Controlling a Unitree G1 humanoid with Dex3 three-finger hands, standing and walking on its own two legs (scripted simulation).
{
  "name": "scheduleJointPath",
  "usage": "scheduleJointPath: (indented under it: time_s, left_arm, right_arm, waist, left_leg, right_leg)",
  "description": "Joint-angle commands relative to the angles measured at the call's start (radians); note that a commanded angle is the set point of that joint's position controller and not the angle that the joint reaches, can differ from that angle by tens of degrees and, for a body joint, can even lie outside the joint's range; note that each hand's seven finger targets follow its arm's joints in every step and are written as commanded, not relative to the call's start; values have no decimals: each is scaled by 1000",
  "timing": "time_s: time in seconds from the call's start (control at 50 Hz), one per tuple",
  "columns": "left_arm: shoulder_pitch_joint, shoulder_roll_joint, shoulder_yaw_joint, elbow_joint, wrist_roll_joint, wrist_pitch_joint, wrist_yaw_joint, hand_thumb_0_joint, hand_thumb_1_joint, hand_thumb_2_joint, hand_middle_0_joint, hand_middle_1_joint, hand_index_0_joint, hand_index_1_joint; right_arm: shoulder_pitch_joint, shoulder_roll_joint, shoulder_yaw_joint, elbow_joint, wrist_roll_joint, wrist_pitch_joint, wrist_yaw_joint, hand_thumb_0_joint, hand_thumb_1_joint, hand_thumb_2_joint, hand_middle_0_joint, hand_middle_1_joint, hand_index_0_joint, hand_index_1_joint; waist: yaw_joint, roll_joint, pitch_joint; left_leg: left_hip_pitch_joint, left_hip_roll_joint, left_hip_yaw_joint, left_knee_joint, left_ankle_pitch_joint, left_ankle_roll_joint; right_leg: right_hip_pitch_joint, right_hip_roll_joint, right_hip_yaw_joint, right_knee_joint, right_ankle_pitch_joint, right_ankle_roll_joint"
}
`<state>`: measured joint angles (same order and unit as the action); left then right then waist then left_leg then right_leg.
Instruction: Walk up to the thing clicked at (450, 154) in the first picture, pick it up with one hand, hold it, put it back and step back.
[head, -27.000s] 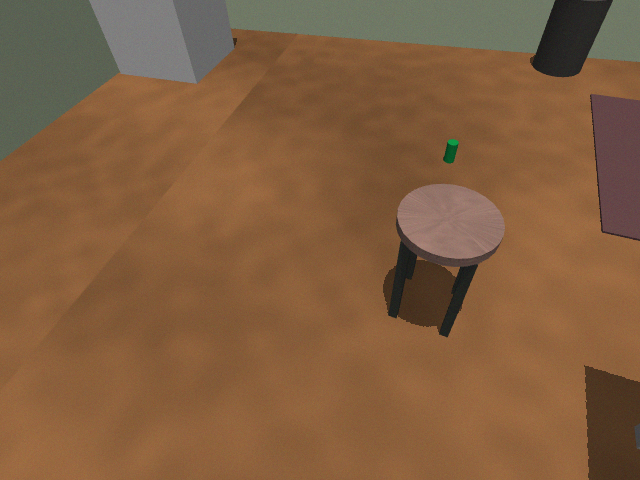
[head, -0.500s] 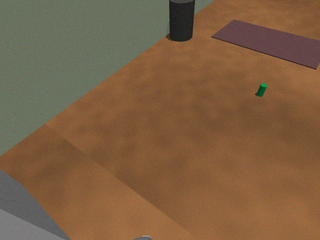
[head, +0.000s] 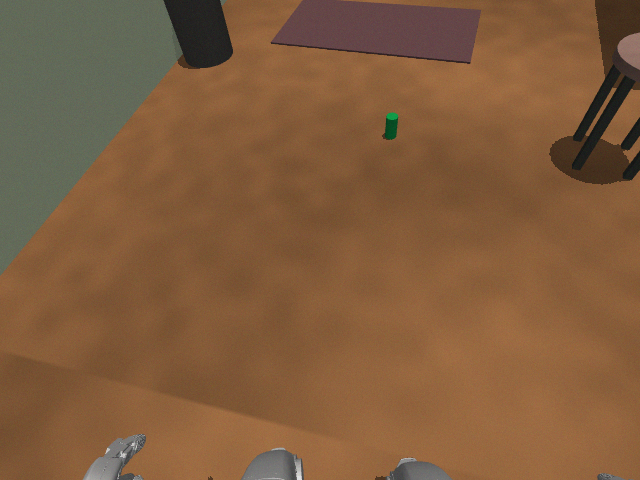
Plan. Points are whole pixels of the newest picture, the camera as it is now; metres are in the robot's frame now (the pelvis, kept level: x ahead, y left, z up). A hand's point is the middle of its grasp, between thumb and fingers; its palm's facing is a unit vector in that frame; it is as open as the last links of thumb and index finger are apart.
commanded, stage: walk up
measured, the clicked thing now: (391, 126) +1.55 -0.23 -0.69
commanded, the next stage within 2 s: none
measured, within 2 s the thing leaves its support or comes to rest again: neither
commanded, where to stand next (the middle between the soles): +0.07 +0.01 m, yaw -18 degrees
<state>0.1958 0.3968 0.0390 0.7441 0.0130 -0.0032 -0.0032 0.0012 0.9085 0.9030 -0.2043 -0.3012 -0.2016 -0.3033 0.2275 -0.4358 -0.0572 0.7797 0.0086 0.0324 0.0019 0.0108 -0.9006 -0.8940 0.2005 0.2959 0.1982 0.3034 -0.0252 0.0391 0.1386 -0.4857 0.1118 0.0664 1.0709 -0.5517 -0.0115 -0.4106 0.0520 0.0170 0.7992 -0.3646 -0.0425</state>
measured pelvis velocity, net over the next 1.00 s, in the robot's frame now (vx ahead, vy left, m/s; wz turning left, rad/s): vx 0.01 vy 0.02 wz -0.32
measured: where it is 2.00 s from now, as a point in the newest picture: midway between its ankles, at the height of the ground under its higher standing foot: outside the picture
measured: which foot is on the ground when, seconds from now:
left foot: up 0.00-0.20, down 0.22-1.00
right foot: down 0.00-0.24, up 0.26-0.48, down 0.50-1.00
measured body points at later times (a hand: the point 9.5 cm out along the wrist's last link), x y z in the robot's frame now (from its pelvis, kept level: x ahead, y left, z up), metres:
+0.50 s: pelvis +0.00 +0.01 +0.01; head +0.03 +0.01 +0.46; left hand +0.14 +0.32 -0.10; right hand -0.01 -0.33 -0.09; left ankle +0.03 +0.14 -0.70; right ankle -0.02 -0.12 -0.70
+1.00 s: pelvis +0.01 +0.02 +0.02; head +0.02 +0.01 +0.47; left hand +0.20 +0.28 -0.10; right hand -0.01 -0.29 -0.11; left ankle +0.07 +0.14 -0.70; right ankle -0.02 -0.13 -0.70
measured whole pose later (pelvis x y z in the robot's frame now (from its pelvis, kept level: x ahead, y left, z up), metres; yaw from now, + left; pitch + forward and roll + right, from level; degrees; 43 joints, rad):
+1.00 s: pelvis +0.01 +0.02 +0.02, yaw -18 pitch -2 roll +0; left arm 0.13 0.37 -0.01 1.02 -0.01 -0.04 0.01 0.00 0.91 0.90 -0.21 -0.30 -0.20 -0.30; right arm 0.12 -0.36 0.00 1.03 0.00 0.00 0.03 0.01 -0.90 -0.89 0.20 0.30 0.20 0.30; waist -0.02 0.01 0.07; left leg -0.30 0.07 0.08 0.65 -0.31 -0.02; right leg -0.30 0.02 0.14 0.65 -0.32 0.03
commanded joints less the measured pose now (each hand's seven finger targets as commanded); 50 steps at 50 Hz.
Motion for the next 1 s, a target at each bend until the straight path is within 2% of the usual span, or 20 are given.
scheduleJointPath:
  time_s: [0.0, 0.12, 0.18, 0.2, 0.22, 0.24, 0.28, 0.34, 0.4, 0.46, 0.48, 0.5, 0.52, 0.54, 0.66, 0.72, 0.76, 0.84, 0.9, 0.98]
  left_arm:
    - [14, 274, 99, -79, 7, -22, 37, 0, 900, 900, -200, -300, -200, -300]
    - [49, 271, 99, -72, 17, -17, 29, 0, 900, 900, -200, -300, -200, -300]
    - [-15, 232, 85, -79, 4, 0, 21, 0, 900, 900, -200, -300, -200, -300]
    - [-2, 175, 68, -85, -3, 2, 20, 0, 900, 900, -200, -300, -200, -300]
    - [7, 153, 59, -75, -4, -1, 26, 0, 900, 900, -200, -300, -200, -300]
    - [-14, 255, 82, -62, 16, -6, 38, 0, 900, 900, -200, -300, -200, -300]
    - [31, 249, 96, -7, 2, -10, 25, 0, 900, 900, -200, -300, -200, -300]
    - [60, 213, 87, 18, -3, -23, -2, 0, 900, 900, -200, -300, -200, -300]
    - [43, 198, 79, 29, -1, -35, -8, 0, 900, 900, -200, -300, -200, -300]
    - [148, 186, 80, 94, 7, -54, 16, 0, 900, 900, -200, -300, -200, -300]
    - [171, 228, 95, 100, 14, -64, 27, 0, 900, 900, -200, -300, -200, -300]
    - [157, 314, 110, 81, 26, -77, 37, 0, 900, 900, -200, -300, -200, -300]
    - [126, 349, 105, 75, 16, -74, 39, 0, 900, 900, -200, -300, -200, -300]
    - [110, 315, 97, 70, 6, -72, 37, 0, 900, 900, -200, -300, -200, -300]
    - [-44, 259, 52, 70, -5, -63, 39, 0, 900, 900, -200, -300, -200, -300]
    - [-13, 190, 27, 101, -23, -51, 40, 0, 900, 900, -200, -300, -200, -300]
    - [48, 206, 32, 160, -12, -55, 43, 0, 900, 900, -200, -300, -200, -300]
    - [-63, 262, 39, 180, -9, -67, 34, 0, 900, 900, -200, -300, -200, -300]
    - [-100, 202, 18, 199, -16, -62, 35, 0, 900, 900, -200, -300, -200, -300]
    - [-76, 192, 11, 247, -21, -54, 34, 0, 900, 900, -200, -300, -200, -300]
  right_arm:
    - [62, -192, -49, -46, -6, -51, -21, 0, -900, -900, 200, 300, 200, 300]
    - [14, -181, -48, -48, -19, -63, -22, 0, -900, -900, 200, 300, 200, 300]
    - [109, -167, -53, -3, -30, -84, -22, 0, -900, -900, 200, 300, 200, 300]
    - [127, -208, -67, -5, -50, -93, -27, 0, -900, -900, 200, 300, 200, 300]
    - [83, -329, -91, -24, -45, -95, -25, 0, -900, -900, 200, 300, 200, 300]
    - [10, -356, -104, -44, -35, -96, -17, 0, -900, -900, 200, 300, 200, 300]
    - [-13, -265, -76, -40, -36, -102, -25, 0, -900, -900, 200, 300, 200, 300]
    - [1, -262, -71, -29, -39, -100, -15, 0, -900, -900, 200, 300, 200, 300]
    - [16, -259, -63, -36, -53, -83, -1, 0, -900, -900, 200, 300, 200, 300]
    - [-24, -215, -43, -44, -41, -53, 8, 0, -900, -900, 200, 300, 200, 300]
    - [12, -155, -21, -43, -35, -51, 6, 0, -900, -900, 200, 300, 200, 300]
    - [15, -85, 2, -66, -23, -52, 7, 0, -900, -900, 200, 300, 200, 300]
    - [-60, -151, -20, -64, -25, -45, -11, 0, -900, -900, 200, 300, 200, 300]
    - [-59, -188, -32, -42, -22, -45, -12, 0, -900, -900, 200, 300, 200, 300]
    - [51, -156, -31, 78, -13, -60, -4, 0, -900, -900, 200, 300, 200, 300]
    - [-41, -246, -43, 81, -17, -71, -2, 0, -900, -900, 200, 300, 200, 300]
    - [-144, -215, -26, 80, -18, -66, 6, 0, -900, -900, 200, 300, 200, 300]
    - [-115, -155, -7, 145, -15, -53, 8, 0, -900, -900, 200, 300, 200, 300]
    - [-133, -177, -11, 182, -12, -66, 9, 0, -900, -900, 200, 300, 200, 300]
    - [-192, -174, -6, 206, -8, -64, 5, 0, -900, -900, 200, 300, 200, 300]
  waist:
    - [9, -191, -187]
    - [37, -211, -164]
    - [-24, -155, -187]
    - [-35, -29, -196]
    - [-38, 221, -166]
    - [-25, 156, -118]
    - [18, 8, -71]
    - [4, 135, -117]
    - [-17, 180, -122]
    - [52, 111, -154]
    - [58, -1, -178]
    - [49, -224, -159]
    - [64, -175, -138]
    - [48, -97, -123]
    - [-35, -190, -163]
    - [-2, 56, -163]
    - [59, 31, -148]
    - [-7, -79, -104]
    - [0, -2, -153]
    - [27, -20, -193]
  left_leg:
    - [-70, -28, -54, 23, 105, 15]
    - [14, -80, -54, -160, 48, 44]
    - [287, -111, -50, -454, 192, 62]
    - [380, 17, -263, -579, 90, 108]
    - [310, 317, -643, -752, -11, 229]
    - [225, 431, -746, -771, 11, 348]
    - [219, 260, -457, -680, 202, 257]
    - [258, 169, -246, -628, 291, 209]
    - [217, 151, -196, -618, 228, 202]
    - [123, 112, -92, -409, 337, 149]
    - [49, 80, -57, -262, 346, 110]
    - [-152, -19, -9, -93, 170, 29]
    - [-129, -11, -98, -95, -54, 27]
    - [-82, 1, -116, -71, -80, 27]
    - [241, -47, -35, -379, 243, 42]
    - [188, 164, -342, -609, 246, 152]
    - [84, 172, -301, -605, 159, 157]
    - [186, -30, -85, -445, 172, 31]
    - [256, 50, -157, -590, 270, 74]
    - [263, 71, -136, -618, 344, 79]
  right_leg:
    - [157, -218, 367, -242, 441, -175]
    - [69, -201, 441, -242, 282, -184]
    - [-97, -130, 325, -130, 189, -108]
    - [-222, -66, 271, 23, 108, -49]
    - [-301, 82, 123, 221, -163, 20]
    - [-272, 8, 170, 344, -224, 35]
    - [-238, -10, 155, 387, -130, 41]
    - [-139, -32, 44, 200, -113, 40]
    - [-18, -17, -29, 34, -120, 46]
    - [219, 19, -69, -276, 75, 30]
    - [318, -28, 67, -327, 67, 13]
    - [369, -261, 483, -390, 140, -76]
    - [248, -383, 615, -369, 221, -232]
    - [210, -365, 549, -335, 262, -239]
    - [14, -185, 251, -208, 388, -110]
    - [7, -29, 108, -59, 66, -2]
    - [147, -36, 89, -107, -47, 0]
    - [14, -196, 401, -340, 27, -80]
    - [59, -81, 185, -236, 243, -11]
    - [159, -76, 153, -224, 309, 1]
